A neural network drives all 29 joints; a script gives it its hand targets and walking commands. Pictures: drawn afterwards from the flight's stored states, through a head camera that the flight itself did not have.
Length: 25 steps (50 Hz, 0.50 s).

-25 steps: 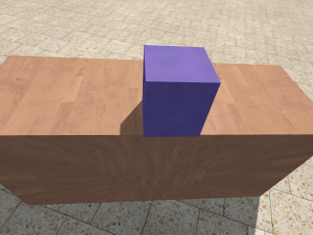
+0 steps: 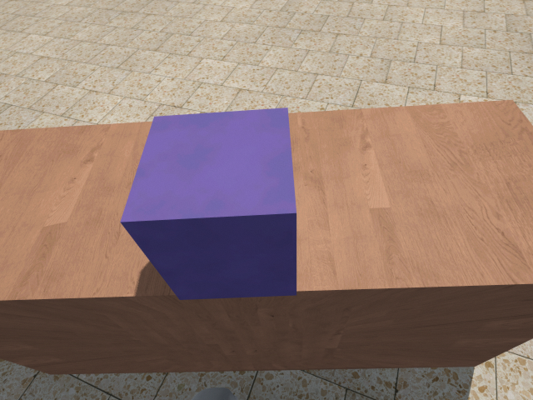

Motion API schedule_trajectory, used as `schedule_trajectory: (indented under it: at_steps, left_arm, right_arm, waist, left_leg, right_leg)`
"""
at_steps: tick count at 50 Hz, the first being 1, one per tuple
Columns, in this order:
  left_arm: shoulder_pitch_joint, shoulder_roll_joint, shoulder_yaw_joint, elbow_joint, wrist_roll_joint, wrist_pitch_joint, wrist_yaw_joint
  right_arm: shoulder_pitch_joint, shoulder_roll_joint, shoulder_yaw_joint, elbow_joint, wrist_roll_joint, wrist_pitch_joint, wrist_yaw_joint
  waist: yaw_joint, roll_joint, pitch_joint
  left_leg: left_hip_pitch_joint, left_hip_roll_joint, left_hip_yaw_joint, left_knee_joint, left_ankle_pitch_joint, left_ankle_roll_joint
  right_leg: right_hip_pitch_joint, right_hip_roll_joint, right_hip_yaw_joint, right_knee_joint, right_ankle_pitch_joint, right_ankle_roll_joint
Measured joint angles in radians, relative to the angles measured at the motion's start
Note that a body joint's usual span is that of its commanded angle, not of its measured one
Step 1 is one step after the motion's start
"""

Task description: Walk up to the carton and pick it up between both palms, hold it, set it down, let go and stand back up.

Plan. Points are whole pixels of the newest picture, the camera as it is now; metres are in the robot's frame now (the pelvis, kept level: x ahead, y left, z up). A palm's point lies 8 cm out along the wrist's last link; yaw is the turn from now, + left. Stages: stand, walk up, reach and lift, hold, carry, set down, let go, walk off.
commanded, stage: walk up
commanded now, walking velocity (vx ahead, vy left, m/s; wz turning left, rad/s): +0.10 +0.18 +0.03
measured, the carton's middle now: (229, 211) +0.39 +0.08 +0.04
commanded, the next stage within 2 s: none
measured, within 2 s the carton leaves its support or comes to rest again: neither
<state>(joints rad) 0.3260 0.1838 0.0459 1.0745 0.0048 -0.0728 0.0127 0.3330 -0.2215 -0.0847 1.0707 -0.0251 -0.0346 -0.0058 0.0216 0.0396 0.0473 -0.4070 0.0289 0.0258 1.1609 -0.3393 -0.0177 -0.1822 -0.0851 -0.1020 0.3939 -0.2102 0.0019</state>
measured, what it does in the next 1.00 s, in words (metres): steps to the left: left foot, then right foot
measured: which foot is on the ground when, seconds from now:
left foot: up 0.00-0.38, down 0.40-0.88, up 0.90-1.00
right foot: down 0.00-0.44, up 0.46-0.88, down 0.90-1.00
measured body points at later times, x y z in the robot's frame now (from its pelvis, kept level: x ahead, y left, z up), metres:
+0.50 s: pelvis +0.04 +0.09 -0.02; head +0.08 +0.13 +0.43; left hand +0.06 +0.36 -0.18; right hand +0.13 -0.18 -0.14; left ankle +0.11 +0.18 -0.75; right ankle -0.01 -0.08 -0.69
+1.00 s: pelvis -0.07 +0.15 -0.01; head -0.09 +0.15 +0.44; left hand -0.29 +0.38 -0.13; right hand +0.02 -0.10 -0.15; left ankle -0.02 +0.26 -0.66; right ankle -0.14 +0.09 -0.75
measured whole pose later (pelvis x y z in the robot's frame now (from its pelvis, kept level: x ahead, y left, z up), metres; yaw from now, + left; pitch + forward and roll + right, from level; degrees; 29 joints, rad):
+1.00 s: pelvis -0.07 +0.15 -0.01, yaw -2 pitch +0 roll +1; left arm 0.65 0.22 0.07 1.21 0.01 0.08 0.05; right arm 0.22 -0.22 -0.08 0.95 0.01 0.11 -0.02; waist 0.12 -0.02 -0.05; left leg -0.61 -0.06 -0.01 1.11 -0.29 -0.06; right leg -0.04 -0.02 -0.23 0.34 -0.30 -0.07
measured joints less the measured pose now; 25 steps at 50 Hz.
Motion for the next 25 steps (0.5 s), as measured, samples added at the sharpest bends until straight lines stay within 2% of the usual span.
schedule_trajectory:
  at_steps: [6,9,13,17,20,21,22,23,25]
  left_arm:
    - [0.1,-0.021,-0.017,0.011,0.005,0.007,0.02]
    - [0.113,-0.029,-0.027,-0.002,0.01,0.016,0.029]
    - [0.098,-0.026,-0.029,-0.024,0.017,0.032,0.038]
    - [0.049,-0.002,-0.014,-0.05,0.025,0.048,0.043]
    - [0.007,0.028,0.007,-0.068,0.026,0.064,0.043]
    - [-0.016,0.046,0.016,-0.07,0.026,0.071,0.042]
    - [-0.035,0.06,0.024,-0.078,0.022,0.078,0.041]
    - [-0.053,0.066,0.027,-0.086,0.015,0.088,0.042]
    - [-0.087,0.073,0.032,-0.098,0.01,0.11,0.04]
  right_arm:
    - [-0.138,-0.017,-0.008,-0.063,0.013,0.044,0.016]
    - [-0.161,-0.02,-0.005,-0.077,0.01,0.064,0.018]
    - [-0.169,-0.016,0.003,-0.083,0.006,0.087,0.022]
    - [-0.17,-0.009,0.008,-0.087,0.012,0.098,0.021]
    - [-0.163,-0.012,0.004,-0.09,0.02,0.095,0.023]
    - [-0.168,-0.004,0.0,-0.087,0.02,0.092,0.024]
    - [-0.173,0.0,-0.003,-0.09,0.019,0.088,0.026]
    - [-0.178,-0.006,-0.006,-0.095,0.019,0.083,0.025]
    - [-0.176,-0.019,-0.004,-0.104,0.021,0.074,0.013]
  waist:
    - [0.019,0.017,0.056]
    - [0.027,0.011,0.054]
    - [0.032,-0.001,0.039]
    - [0.034,-0.023,0.034]
    - [0.031,-0.051,0.033]
    - [0.03,-0.088,0.048]
    - [0.036,-0.115,0.064]
    - [0.031,-0.114,0.073]
    - [0.001,-0.081,0.076]
  left_leg:
    - [-0.174,-0.037,-0.04,-0.047,0.1,-0.019]
    - [-0.204,-0.048,-0.035,-0.083,0.135,-0.027]
    - [-0.156,-0.029,-0.014,-0.218,0.167,-0.036]
    - [-0.045,0.005,0.009,-0.406,0.116,-0.035]
    - [0.059,0.019,0.031,-0.566,0.114,-0.013]
    - [0.071,-0.004,0.05,-0.588,0.129,0.012]
    - [0.077,-0.02,0.071,-0.596,0.137,0.034]
    - [0.072,-0.019,0.078,-0.597,0.142,0.053]
    - [0.062,-0.008,0.062,-0.622,0.166,0.078]
  right_leg:
    - [0.073,-0.012,-0.012,-0.013,-0.029,-0.003]
    - [0.085,-0.018,-0.018,0.0,-0.052,0.001]
    - [0.093,-0.018,-0.026,0.031,-0.085,0.016]
    - [0.082,-0.021,-0.032,0.092,-0.129,0.039]
    - [0.049,-0.038,-0.029,0.172,-0.174,0.067]
    - [0.028,-0.067,-0.014,0.216,-0.186,0.069]
    - [-0.011,-0.087,0.007,0.283,-0.166,0.055]
    - [-0.06,-0.078,0.026,0.38,-0.225,0.046]
    - [-0.153,-0.018,0.061,0.598,-0.347,0.031]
